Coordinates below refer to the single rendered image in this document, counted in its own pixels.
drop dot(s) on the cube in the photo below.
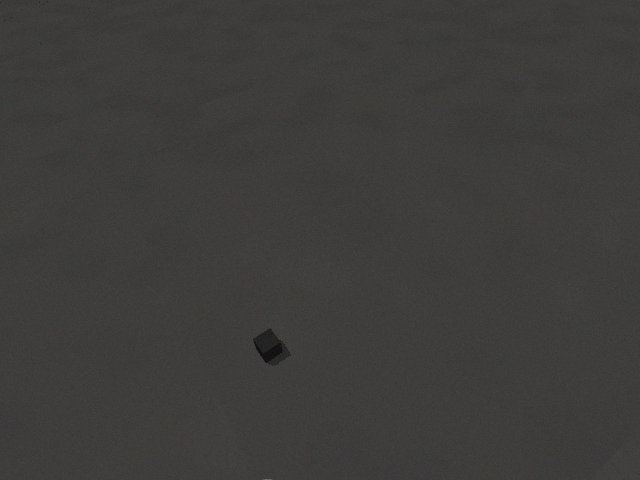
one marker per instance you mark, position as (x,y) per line
(268,345)

